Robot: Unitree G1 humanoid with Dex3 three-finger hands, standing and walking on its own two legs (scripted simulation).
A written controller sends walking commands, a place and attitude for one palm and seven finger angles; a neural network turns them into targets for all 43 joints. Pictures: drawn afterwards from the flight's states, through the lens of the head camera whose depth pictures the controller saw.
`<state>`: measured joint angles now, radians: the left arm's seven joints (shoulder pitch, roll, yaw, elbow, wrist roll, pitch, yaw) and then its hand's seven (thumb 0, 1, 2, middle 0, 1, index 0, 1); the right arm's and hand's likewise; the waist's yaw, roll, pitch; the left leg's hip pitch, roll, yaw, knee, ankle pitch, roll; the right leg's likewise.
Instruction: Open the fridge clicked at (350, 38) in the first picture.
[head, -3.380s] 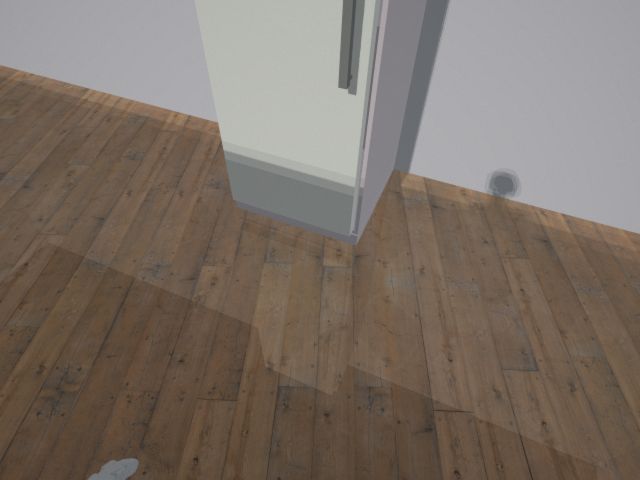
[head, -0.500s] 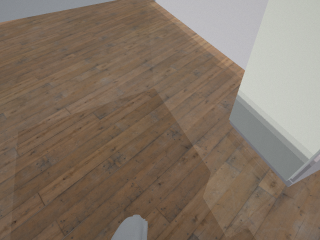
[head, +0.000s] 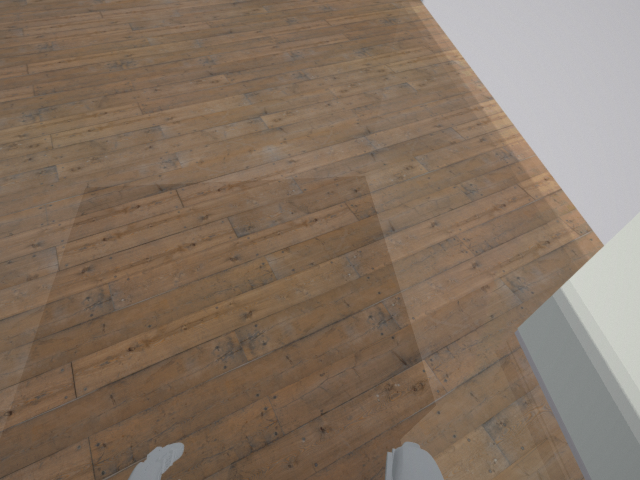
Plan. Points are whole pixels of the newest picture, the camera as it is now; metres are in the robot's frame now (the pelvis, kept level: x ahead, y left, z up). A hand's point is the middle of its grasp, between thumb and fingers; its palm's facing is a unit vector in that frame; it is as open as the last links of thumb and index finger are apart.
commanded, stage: walk to a spot facing it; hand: right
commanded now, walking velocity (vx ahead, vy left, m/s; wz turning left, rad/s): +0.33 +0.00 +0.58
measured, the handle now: out of the picture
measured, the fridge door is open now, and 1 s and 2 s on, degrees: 0 0 0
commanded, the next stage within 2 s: turn to face it in 0.78 s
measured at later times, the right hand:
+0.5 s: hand (468, 386) +0.30 -0.24 -0.17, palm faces -0.19 +0.96 -0.19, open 7.3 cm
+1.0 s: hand (393, 319) +0.41 -0.12 -0.16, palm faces -0.50 +0.83 -0.24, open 7.3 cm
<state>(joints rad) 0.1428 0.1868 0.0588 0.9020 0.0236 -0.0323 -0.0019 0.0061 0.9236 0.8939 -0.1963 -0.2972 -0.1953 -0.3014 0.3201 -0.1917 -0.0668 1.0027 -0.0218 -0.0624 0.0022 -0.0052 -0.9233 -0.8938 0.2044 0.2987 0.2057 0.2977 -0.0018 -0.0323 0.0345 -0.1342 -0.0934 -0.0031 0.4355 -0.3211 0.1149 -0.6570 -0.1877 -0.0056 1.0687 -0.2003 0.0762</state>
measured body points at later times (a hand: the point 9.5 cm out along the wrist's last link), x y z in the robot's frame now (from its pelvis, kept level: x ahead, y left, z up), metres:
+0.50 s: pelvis +0.17 -0.06 +0.00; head +0.20 -0.07 +0.45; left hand +0.15 +0.20 -0.13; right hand +0.31 -0.29 -0.15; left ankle +0.17 +0.09 -0.65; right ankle +0.20 -0.15 -0.74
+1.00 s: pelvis +0.22 -0.01 +0.00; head +0.24 +0.01 +0.44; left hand +0.16 +0.24 -0.15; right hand +0.44 -0.16 -0.14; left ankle +0.20 +0.08 -0.74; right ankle +0.30 -0.14 -0.69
